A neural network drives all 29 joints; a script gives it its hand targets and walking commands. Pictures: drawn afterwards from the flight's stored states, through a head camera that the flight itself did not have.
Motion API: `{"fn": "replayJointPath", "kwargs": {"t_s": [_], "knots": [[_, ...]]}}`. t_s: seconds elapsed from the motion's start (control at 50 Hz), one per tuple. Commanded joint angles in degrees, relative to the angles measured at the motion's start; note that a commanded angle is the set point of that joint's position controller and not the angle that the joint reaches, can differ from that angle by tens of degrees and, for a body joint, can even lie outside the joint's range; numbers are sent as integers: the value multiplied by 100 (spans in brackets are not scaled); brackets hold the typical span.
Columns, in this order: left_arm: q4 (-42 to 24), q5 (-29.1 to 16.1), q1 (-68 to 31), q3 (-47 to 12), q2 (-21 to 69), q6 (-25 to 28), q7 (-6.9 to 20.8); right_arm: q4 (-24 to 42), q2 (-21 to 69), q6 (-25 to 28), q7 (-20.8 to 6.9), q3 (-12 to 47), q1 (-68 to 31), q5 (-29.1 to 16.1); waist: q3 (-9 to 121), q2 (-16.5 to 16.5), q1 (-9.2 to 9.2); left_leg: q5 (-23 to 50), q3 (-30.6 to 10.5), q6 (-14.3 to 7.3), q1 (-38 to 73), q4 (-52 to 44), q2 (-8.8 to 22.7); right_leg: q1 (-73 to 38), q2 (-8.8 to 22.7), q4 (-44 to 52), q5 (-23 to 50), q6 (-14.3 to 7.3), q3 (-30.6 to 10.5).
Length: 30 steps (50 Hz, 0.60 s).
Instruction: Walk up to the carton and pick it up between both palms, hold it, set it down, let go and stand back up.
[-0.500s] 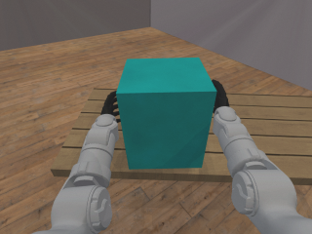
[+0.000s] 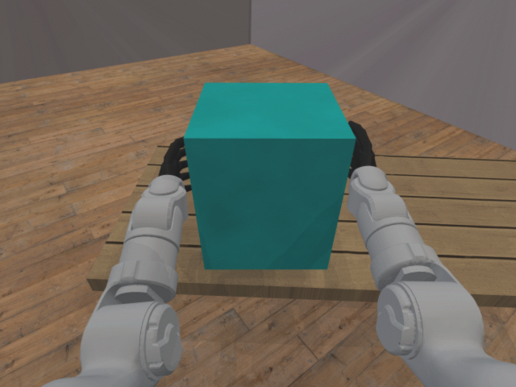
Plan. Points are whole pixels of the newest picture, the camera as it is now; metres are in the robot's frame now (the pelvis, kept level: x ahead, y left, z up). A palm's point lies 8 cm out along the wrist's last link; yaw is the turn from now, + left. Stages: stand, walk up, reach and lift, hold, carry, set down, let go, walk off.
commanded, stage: reach and lift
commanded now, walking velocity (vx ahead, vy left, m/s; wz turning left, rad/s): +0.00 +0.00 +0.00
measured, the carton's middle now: (266, 176) +0.44 +0.04 +0.16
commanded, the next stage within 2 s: hold in 0.94 s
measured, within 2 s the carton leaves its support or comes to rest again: neither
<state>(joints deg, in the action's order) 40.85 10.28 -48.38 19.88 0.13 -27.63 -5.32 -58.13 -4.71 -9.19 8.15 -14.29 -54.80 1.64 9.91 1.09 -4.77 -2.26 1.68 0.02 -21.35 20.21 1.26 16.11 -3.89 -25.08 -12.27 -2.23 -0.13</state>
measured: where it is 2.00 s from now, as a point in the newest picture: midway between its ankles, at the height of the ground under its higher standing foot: outside the picture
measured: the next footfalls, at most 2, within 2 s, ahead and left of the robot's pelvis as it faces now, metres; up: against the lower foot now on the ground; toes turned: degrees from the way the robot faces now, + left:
none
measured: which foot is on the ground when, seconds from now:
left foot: down 0.00-1.00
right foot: down 0.00-1.00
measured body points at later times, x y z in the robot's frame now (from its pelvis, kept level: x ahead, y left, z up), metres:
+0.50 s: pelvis -0.01 +0.00 +0.00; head -0.06 +0.01 +0.45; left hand +0.39 +0.18 +0.19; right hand +0.42 -0.12 +0.21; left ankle +0.09 +0.12 -0.74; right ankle +0.00 -0.08 -0.74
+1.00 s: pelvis +0.00 +0.00 +0.00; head -0.06 +0.00 +0.45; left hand +0.39 +0.18 +0.21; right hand +0.42 -0.12 +0.23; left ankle +0.09 +0.12 -0.74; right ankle +0.00 -0.08 -0.74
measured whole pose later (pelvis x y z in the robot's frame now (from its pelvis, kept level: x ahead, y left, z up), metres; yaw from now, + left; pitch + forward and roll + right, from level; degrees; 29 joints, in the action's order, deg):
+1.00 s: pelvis +0.00 +0.00 +0.00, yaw +0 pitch +0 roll +0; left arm 31.2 11.7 -46.6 19.9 -0.7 -35.8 -2.8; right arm -50.0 -3.1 -15.8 10.7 -10.5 -52.9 -0.8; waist 9.1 1.1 -1.7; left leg -2.1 1.7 0.0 -16.9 19.1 0.9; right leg 12.0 -3.6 -24.7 -12.6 -1.7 -0.1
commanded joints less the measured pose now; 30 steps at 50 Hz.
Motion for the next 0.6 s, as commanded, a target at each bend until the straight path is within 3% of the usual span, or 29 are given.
{"fn": "replayJointPath", "kwargs": {"t_s": [0.0, 0.04, 0.06, 0.08, 0.12, 0.16, 0.2, 0.22, 0.24, 0.28, 0.3, 0.4, 0.42, 0.44, 0.46, 0.48, 0.5, 0.54, 0.56, 0.58], "knots": [[-2285, -579, -5155, -2339, 3061, 381, 1161, 1931, 4133, 18, -298, 1906, -4502, -962, 3125, 131, 972, 409, -176, -46, 3193, 64, -306, -1540, 505, 826, 2633, 944, -3], [-2211, -461, -5114, -2153, 2918, 348, 1209, 1556, 4087, -81, -281, 1856, -4199, -970, 2797, 152, 944, 257, -148, -99, 3224, 5, -314, -1374, 516, 848, 2443, 964, -13], [-2117, -450, -5174, -2211, 2896, 293, 1218, 1416, 3954, -103, -278, 1682, -4188, -864, 2666, 87, 1092, 23, -184, -49, 3230, -50, -277, -1242, 503, 910, 2082, 925, 16], [-1767, -334, -5060, -2031, 2908, 230, 1247, 1212, 3898, -149, -284, 1623, -4273, -868, 2273, 72, 1008, -161, -165, -64, 3165, -79, -269, -1051, 457, 990, 1504, 870, 42], [-1860, -351, -5184, -2216, 3056, 142, 1232, 1104, 3671, -122, -369, 1280, -4259, -667, 2137, -122, 1169, -326, -220, 2, 3339, -189, -141, -621, 457, 1081, 904, 800, 131], [-2084, -448, -5260, -2270, 3020, 158, 1241, 1199, 3762, -115, -380, 1364, -4265, -659, 2229, 6, 1181, -292, -198, -24, 3384, -157, -158, -665, 450, 1065, 879, 811, 135], [-1878, -374, -5424, -2130, 2982, 144, 1253, 949, 3783, -150, -410, 1052, -4303, -517, 2001, -52, 1224, -562, -200, -15, 3331, -210, -124, -450, 469, 1135, 324, 763, 116], [-1938, -510, -5494, -2304, 3173, 141, 1218, 1170, 3765, -62, -455, 1136, -4540, -624, 2097, -98, 1219, -470, -201, -11, 3336, -191, -117, -402, 435, 1119, 336, 713, 145], [-1856, -463, -5430, -2124, 2987, 108, 1227, 1068, 3788, -127, -465, 1138, -4475, -590, 2008, 50, 1113, -654, -166, -75, 3258, -237, -128, -382, 461, 1197, 101, 766, 83], [-1717, -422, -5517, -2187, 3074, 112, 1171, 1133, 3734, -80, -536, 1098, -4684, -516, 2010, -105, 1097, -838, -149, -43, 3229, -252, -106, -223, 421, 1179, -216, 666, 111], [-2063, -527, -5670, -2249, 3028, 177, 1132, 1132, 3838, -59, -566, 1174, -4628, -576, 2323, -49, 1089, -745, -162, -33, 3404, -233, -85, -292, 426, 1135, -151, 682, 118], [-1886, -391, -5731, -2003, 2917, 133, 1072, 798, 3768, -106, -663, 1102, -4551, -490, 1984, 72, 1053, -840, -148, -90, 3408, -276, -80, -60, 419, 1185, -313, 686, 122], [-1731, -337, -5610, -1999, 2942, 101, 1035, 661, 3661, -114, -717, 1074, -4529, -501, 1939, -16, 974, -972, -186, -77, 3424, -366, -11, 51, 384, 1184, -442, 655, 158], [-1865, -393, -5578, -2074, 2956, 124, 1046, 964, 3785, -69, -682, 1153, -4622, -546, 2176, -6, 1011, -774, -113, -59, 3464, -298, -58, -178, 395, 1147, -113, 674, 175], [-1990, -431, -5684, -2036, 2874, 133, 1036, 1064, 3868, -75, -683, 1289, -4724, -558, 2367, 109, 926, -758, -119, -92, 3498, -285, -73, -295, 410, 1178, -152, 686, 138], [-2000, -562, -5574, -2212, 2938, 126, 1047, 1390, 3892, -38, -638, 1382, -4684, -604, 2422, 134, 1011, -639, -149, -94, 3457, -244, -62, -313, 446, 1153, 151, 715, 106], [-2010, -528, -5580, -2248, 2966, 142, 1025, 1109, 3841, -79, -626, 1374, -4621, -610, 2330, 13, 1020, -457, -135, -55, 3531, -213, -105, -331, 393, 1112, 335, 704, 152], [-2135, -503, -5417, -2228, 3000, 104, 1034, 1514, 3896, -57, -594, 1549, -4775, -705, 2601, 95, 949, -136, -151, -102, 3617, -134, -116, -448, 364, 1095, 644, 749, 151], [-2234, -615, -5584, -2307, 3015, 153, 1049, 1590, 3986, -60, -556, 1626, -4814, -744, 2605, 144, 1012, -134, -166, -93, 3638, -98, -127, -468, 396, 1092, 703, 763, 148], [-2432, -693, -5575, -2522, 3068, 183, 1026, 1713, 3975, -29, -544, 1763, -4712, -813, 2835, -36, 1000, 62, -149, -34, 3743, -21, -151, -621, 376, 1056, 945, 763, 144]]}}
